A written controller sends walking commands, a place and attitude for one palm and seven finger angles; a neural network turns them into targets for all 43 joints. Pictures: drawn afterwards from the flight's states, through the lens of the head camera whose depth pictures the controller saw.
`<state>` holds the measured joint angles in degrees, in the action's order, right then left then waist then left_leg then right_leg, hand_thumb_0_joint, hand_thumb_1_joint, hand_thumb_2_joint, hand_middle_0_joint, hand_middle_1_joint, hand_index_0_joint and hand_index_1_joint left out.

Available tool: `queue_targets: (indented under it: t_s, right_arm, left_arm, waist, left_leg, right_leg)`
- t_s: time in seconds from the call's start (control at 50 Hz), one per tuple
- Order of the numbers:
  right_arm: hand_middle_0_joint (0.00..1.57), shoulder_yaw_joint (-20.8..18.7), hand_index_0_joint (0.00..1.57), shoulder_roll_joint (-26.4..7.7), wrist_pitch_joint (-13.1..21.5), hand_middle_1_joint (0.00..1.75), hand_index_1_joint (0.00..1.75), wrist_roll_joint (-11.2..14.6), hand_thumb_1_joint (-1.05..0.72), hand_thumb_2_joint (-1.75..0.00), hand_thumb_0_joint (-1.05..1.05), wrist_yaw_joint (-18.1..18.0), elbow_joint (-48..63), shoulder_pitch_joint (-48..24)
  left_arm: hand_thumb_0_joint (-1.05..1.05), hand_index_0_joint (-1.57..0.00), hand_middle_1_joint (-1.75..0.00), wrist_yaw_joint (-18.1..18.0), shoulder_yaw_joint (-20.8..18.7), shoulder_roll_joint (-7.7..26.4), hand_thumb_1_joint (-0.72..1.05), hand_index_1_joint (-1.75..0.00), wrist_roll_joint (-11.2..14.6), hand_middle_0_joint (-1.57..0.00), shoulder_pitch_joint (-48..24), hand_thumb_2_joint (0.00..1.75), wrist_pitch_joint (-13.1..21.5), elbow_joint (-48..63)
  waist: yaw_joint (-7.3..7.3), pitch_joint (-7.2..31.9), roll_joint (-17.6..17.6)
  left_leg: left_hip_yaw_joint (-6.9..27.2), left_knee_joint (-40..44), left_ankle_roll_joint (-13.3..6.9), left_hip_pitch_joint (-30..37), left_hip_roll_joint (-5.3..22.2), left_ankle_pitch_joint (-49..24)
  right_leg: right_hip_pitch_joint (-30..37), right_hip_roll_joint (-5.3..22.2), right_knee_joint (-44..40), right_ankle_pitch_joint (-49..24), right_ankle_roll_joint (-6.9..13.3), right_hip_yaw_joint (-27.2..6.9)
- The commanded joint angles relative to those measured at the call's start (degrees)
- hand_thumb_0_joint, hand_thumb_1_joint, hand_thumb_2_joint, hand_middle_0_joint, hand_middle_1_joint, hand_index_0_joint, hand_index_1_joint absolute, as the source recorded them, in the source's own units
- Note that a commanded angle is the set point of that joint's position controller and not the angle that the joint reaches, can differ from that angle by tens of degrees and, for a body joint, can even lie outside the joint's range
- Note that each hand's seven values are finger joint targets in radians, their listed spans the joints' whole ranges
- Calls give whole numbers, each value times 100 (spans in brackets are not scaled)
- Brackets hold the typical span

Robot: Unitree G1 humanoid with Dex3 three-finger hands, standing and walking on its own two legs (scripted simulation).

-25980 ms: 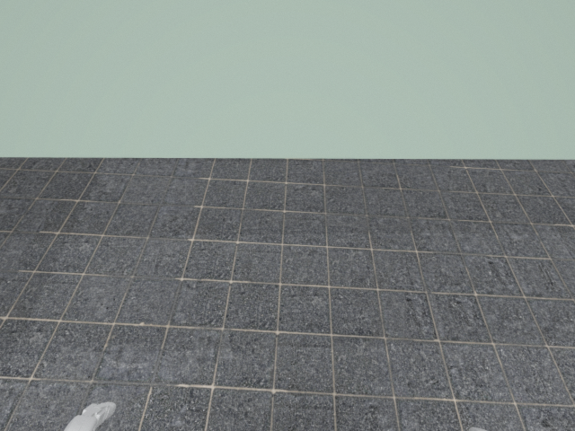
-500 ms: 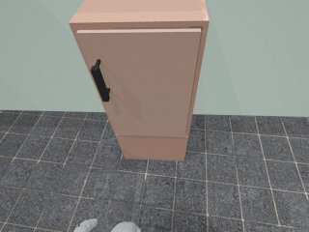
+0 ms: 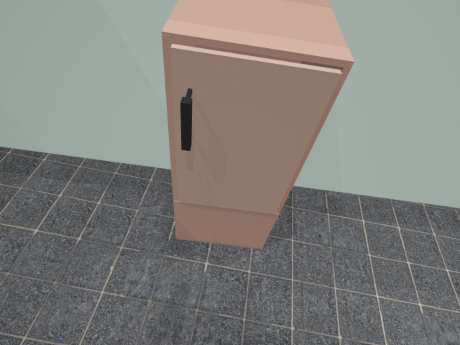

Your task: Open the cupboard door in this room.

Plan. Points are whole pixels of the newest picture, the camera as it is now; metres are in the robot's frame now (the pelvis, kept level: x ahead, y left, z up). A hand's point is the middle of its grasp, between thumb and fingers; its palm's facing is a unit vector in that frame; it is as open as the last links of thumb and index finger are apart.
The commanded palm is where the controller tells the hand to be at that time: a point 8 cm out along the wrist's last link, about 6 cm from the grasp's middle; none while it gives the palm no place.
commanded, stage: come to a stop and stand still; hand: left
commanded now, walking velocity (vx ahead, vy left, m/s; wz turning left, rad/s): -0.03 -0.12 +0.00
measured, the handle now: (187, 120) +0.61 +0.15 +0.00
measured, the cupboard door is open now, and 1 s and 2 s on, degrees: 0 0 0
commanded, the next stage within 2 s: look again from close up in 1.04 s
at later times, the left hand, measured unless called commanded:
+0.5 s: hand out of the picture +0.11 +0.08 -0.17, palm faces +0.00 -0.98 -0.18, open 7.4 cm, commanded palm none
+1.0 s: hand out of the picture -0.01 +0.08 -0.18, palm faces +0.05 -0.98 -0.18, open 7.4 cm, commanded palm none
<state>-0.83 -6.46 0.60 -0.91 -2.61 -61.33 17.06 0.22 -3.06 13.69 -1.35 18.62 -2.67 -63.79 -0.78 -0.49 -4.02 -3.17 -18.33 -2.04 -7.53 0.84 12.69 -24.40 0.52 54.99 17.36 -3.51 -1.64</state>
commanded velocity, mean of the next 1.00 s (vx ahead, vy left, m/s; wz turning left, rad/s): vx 0.00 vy -0.01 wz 0.00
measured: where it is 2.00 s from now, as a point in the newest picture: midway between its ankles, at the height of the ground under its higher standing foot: outside the picture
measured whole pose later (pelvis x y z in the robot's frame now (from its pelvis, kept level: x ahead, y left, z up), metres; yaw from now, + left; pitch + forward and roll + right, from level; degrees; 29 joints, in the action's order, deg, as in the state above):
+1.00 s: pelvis +0.03 -0.08 -0.01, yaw +0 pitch -1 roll +0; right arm -0.7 -8.5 -0.2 -0.2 -2.7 -66.2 13.5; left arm -2.1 0.5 7.6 -0.1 18.5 0.6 -66.6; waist -0.5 -2.9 0.1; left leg -4.4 -22.3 2.9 -6.9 4.5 14.4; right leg -5.3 -0.9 22.0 16.2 2.1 4.5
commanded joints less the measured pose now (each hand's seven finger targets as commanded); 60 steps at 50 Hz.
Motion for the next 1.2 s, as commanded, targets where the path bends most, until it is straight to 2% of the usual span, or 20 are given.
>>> queue_targets:
  t_s: [0.0,0.1,0.18,0.22,0.24,0.26,0.28,0.3,0.32,0.34,0.42,0.46,0.52,0.6,0.78,1.1,1.12,1.14,1.16,1.18]
  right_arm:
    - [20,-267,20,-1116,101,30,30,-45,-90,-90,0,-165,-35,854]
    - [20,-329,20,-1111,51,30,30,-66,-90,-90,0,-157,-187,899]
    - [20,-331,20,-1044,30,30,30,-80,-90,-90,0,-95,-245,631]
    - [20,-328,20,-1010,26,30,30,-53,-90,-90,0,-66,-290,570]
    - [20,-329,20,-961,29,30,30,-24,-90,-90,0,-50,-282,524]
    - [20,-295,20,-771,45,30,30,18,-90,-90,0,-12,-285,596]
    - [20,-201,20,-453,43,30,30,61,-90,-90,0,21,-238,615]
    - [20,-155,20,-321,-2,30,30,48,-90,-90,0,42,-171,511]
    - [20,-163,20,-314,-52,30,30,28,-90,-90,0,38,-159,416]
    - [20,-164,20,-340,-122,30,30,6,-90,-90,0,26,-203,441]
    - [20,-165,20,-368,-141,30,30,31,-90,-90,0,31,-389,537]
    - [20,-156,20,-349,-148,30,30,26,-90,-90,0,33,-445,535]
    - [20,-151,20,-414,-97,30,30,5,-90,-90,0,37,-479,536]
    - [20,-135,20,-486,-75,30,30,15,-90,-90,0,46,-393,188]
    - [20,-90,20,-686,-37,30,30,35,-90,-90,0,8,-288,17]
    - [20,-33,20,-607,9,30,30,58,-90,-90,0,-8,-427,148]
    - [20,-27,20,-771,103,30,30,90,-90,-90,0,92,26,-551]
    - [20,-19,20,-445,24,30,30,65,-90,-90,0,122,254,-175]
    - [20,-56,20,-458,23,30,30,42,-90,-90,0,120,213,-36]
    - [20,-33,20,-396,47,30,30,53,-90,-90,0,132,159,203]
  left_arm:
    - [0,-20,-30,-7,-22,162,90,-30,20,-20,-511,90,100,453]
    - [0,-20,-30,8,39,-27,90,-30,66,-20,-805,90,81,498]
    - [0,-20,-30,-30,58,-162,90,-30,101,-20,-825,90,143,431]
    - [0,-20,-30,-55,54,-121,90,-30,110,-20,-659,90,196,334]
    - [0,-20,-30,-77,42,-51,90,-30,104,-20,-442,90,233,265]
    - [0,-20,-30,-123,32,154,90,-30,88,-20,-267,90,294,184]
    - [0,-20,-30,-180,15,440,90,-30,74,-20,-194,90,352,118]
    - [0,-20,-30,-201,27,568,90,-30,95,-20,-310,90,370,141]
    - [0,-20,-30,-207,50,531,90,-30,80,-20,-399,90,353,176]
    - [0,-20,-30,-224,14,516,90,-30,84,-20,-456,90,403,193]
    - [0,-20,-30,-261,119,201,90,-30,111,-20,-673,90,397,199]
    - [0,-20,-30,-257,122,186,90,-30,129,-20,-758,90,389,219]
    - [0,-20,-30,-240,130,-5,90,-30,138,-20,-714,90,362,243]
    - [0,-20,-30,-234,111,7,90,-30,90,-20,-556,90,325,246]
    - [0,-20,-30,-241,193,91,90,-30,108,-20,-98,90,413,63]
    - [0,-20,-30,-291,258,-37,90,-30,91,-20,308,90,414,-113]
    - [0,-20,-30,-499,219,123,90,-30,-7,-20,723,90,591,-225]
    - [0,-20,-30,-461,160,356,90,-30,8,-20,526,90,632,45]
    - [0,-20,-30,-403,199,249,90,-30,16,-20,307,90,630,163]
    - [0,-20,-30,-393,212,193,90,-30,5,-20,201,90,611,182]
  waist:
    - [361,-62,1115]
    - [428,36,1427]
    - [297,5,1614]
    - [167,73,1557]
    - [25,140,1298]
    - [-11,309,799]
    - [20,459,-139]
    - [14,265,-493]
    - [10,-43,-367]
    - [21,-7,-974]
    - [127,-193,-534]
    - [194,-285,-275]
    - [233,-453,272]
    - [127,-679,740]
    - [133,-1,313]
    - [79,-301,360]
    - [-181,-487,89]
    - [172,-130,95]
    - [230,-70,464]
    - [310,82,337]
  left_leg:
    - [1171,50,-501,1239,1759,-3788]
    - [1134,-135,-632,1079,1695,-3860]
    - [1037,-161,-510,398,1415,-3250]
    - [964,-335,-323,135,1223,-2795]
    - [857,-527,-149,-122,1098,-2244]
    - [619,-822,105,-621,874,-1418]
    - [194,-1033,343,-1204,514,119]
    - [57,-1194,419,-1280,325,1257]
    - [103,-1472,424,-1145,332,1492]
    - [156,-1663,436,-1118,392,1629]
    - [122,-1576,436,-880,409,1037]
    - [66,-1156,451,-484,398,476]
    - [220,-576,349,81,585,-714]
    - [243,-391,300,-119,683,-715]
    - [128,-376,287,380,686,-1216]
    - [147,-213,227,288,675,-1187]
    - [-195,-1775,354,-670,543,-646]
    - [131,-1777,200,-882,342,791]
    - [50,-1570,169,-807,324,760]
    - [3,-1210,218,-562,373,444]
  right_leg:
    - [-963,212,-50,449,-23,-22]
    - [-427,239,-777,693,49,206]
    - [519,120,-1839,521,163,444]
    - [1124,96,-2744,-198,201,551]
    - [1655,168,-3395,-924,205,562]
    - [2404,597,-3614,-1613,292,151]
    - [2835,1411,-3503,-2429,540,-561]
    - [2500,1862,-3595,-2851,881,-708]
    - [2090,1839,-3604,-3106,1055,-540]
    - [1979,1670,-3672,-3246,1097,-612]
    - [1903,1338,-3497,-3490,1088,-192]
    - [1514,1201,-3580,-2604,1026,-161]
    - [861,805,-3633,-1241,685,-30]
    - [1015,613,-3776,-902,505,-2]
    - [1604,691,-3661,-2371,479,30]
    - [1618,672,-3674,-2084,468,94]
    - [1518,1100,-3527,-5046,97,-512]
    - [1882,1298,-3293,-5051,459,-490]
    - [1843,1208,-3279,-4486,710,-332]
    - [1609,1061,-3282,-3260,785,-134]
